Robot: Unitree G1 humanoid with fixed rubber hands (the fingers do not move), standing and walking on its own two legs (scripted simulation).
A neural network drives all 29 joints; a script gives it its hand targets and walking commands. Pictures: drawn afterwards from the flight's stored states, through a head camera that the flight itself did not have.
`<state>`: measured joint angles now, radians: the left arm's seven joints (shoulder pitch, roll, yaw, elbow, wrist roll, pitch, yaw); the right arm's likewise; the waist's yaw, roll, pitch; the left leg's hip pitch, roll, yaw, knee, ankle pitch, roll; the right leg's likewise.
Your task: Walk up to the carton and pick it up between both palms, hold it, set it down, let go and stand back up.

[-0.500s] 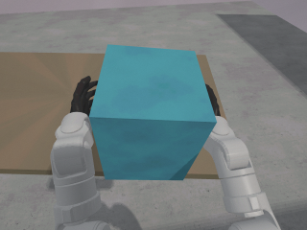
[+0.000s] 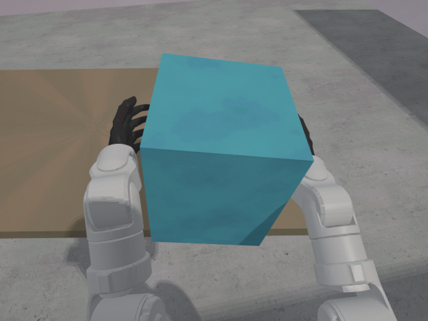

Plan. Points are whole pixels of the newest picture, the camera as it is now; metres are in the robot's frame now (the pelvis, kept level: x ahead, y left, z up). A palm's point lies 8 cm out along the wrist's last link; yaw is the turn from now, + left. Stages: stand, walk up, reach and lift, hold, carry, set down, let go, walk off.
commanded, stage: hold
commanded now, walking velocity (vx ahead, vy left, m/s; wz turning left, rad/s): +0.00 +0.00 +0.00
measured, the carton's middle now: (214, 157) +0.37 -0.01 +0.14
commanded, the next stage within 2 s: set down in 1.30 s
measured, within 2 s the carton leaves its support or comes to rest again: neither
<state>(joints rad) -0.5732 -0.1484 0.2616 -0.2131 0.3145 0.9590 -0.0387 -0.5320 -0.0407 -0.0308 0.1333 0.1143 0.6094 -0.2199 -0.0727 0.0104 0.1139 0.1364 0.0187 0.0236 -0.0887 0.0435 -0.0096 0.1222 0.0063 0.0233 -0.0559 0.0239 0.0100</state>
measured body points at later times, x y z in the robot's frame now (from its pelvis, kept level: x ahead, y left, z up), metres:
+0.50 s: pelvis +0.02 +0.01 +0.00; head +0.03 +0.01 +0.45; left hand +0.36 +0.17 +0.18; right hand +0.37 -0.13 +0.14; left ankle +0.01 +0.13 -0.76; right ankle +0.01 -0.12 -0.76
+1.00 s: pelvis +0.01 -0.01 +0.00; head +0.01 -0.01 +0.45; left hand +0.37 +0.13 +0.19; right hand +0.37 -0.16 +0.14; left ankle +0.01 +0.13 -0.76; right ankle +0.01 -0.12 -0.76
